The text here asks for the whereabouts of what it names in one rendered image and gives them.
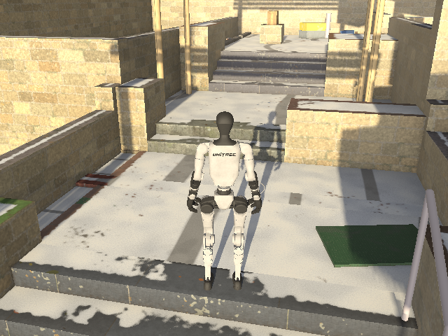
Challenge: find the robot right shin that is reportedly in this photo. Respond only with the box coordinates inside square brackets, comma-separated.
[234, 234, 244, 281]

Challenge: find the robot left forearm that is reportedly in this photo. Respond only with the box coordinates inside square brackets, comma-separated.
[188, 171, 201, 200]

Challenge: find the left robot upper arm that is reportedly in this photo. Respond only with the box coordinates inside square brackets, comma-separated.
[193, 141, 210, 181]

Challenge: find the left robot hand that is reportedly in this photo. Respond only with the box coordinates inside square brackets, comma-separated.
[187, 197, 201, 213]

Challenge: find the right robot upper arm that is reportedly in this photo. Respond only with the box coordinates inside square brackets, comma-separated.
[239, 142, 256, 181]

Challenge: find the right robot hand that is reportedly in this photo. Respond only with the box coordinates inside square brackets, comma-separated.
[247, 198, 262, 214]

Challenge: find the robot right forearm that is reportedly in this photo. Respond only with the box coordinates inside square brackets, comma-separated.
[248, 171, 261, 200]

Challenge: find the robot right foot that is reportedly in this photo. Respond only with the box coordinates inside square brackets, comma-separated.
[232, 272, 242, 291]

